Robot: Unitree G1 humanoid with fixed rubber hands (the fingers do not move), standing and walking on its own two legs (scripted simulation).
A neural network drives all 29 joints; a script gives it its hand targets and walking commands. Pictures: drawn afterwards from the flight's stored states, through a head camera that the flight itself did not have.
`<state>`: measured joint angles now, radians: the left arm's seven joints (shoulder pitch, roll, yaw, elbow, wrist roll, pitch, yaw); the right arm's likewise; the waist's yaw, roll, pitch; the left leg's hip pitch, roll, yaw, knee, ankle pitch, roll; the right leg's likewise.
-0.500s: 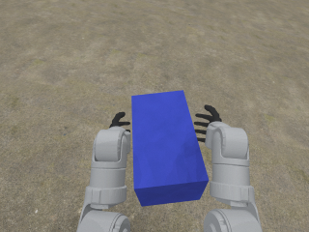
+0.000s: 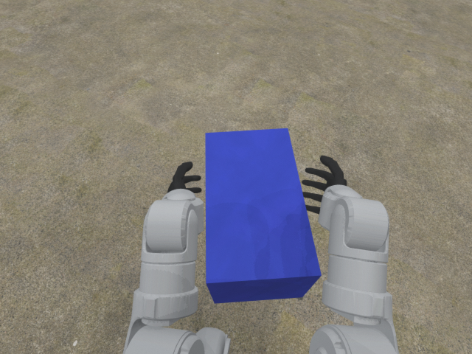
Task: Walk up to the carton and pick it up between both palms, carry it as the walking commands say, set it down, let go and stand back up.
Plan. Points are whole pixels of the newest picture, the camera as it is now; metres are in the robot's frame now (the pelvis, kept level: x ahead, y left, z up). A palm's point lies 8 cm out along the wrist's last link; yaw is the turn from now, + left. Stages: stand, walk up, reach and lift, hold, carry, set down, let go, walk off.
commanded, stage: carry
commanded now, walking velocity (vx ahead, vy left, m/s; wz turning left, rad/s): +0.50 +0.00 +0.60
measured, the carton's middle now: (252, 212) +0.36 +0.01 -0.01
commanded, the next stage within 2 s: none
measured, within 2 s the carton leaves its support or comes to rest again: neither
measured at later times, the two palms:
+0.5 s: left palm (177, 55) +0.67 +0.21 +0.11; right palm (280, 47) +0.74 -0.02 +0.12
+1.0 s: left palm out of the picture +0.98 +0.32 +0.10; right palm out of the picture +1.12 +0.12 +0.09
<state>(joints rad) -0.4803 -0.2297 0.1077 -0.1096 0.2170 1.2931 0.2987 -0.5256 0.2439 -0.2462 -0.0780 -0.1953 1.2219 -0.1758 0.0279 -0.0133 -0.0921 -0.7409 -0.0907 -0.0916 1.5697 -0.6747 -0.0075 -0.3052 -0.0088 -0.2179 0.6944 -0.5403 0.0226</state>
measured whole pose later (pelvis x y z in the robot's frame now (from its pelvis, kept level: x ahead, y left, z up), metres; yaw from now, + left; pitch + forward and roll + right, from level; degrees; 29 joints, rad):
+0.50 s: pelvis +0.39 +0.01 +0.01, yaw +17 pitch +8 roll -1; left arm -0.47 -0.23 0.11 -0.11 0.20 1.22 0.27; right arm -0.52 0.24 -0.22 -0.13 -0.19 1.21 -0.19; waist 0.00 0.04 -0.10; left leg -0.33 -0.09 -0.15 0.99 -0.54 0.03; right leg -0.50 -0.03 -0.09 0.73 -0.38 -0.02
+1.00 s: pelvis +0.77 +0.06 -0.01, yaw +34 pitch +6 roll +4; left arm -0.46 -0.22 0.13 -0.11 0.20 1.27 0.25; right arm -0.51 0.24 -0.18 -0.12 -0.19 1.23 -0.22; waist -0.04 0.04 -0.09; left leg -0.25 -0.08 -0.09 0.86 -0.57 0.00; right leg -0.50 -0.08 -0.05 0.91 -0.46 0.03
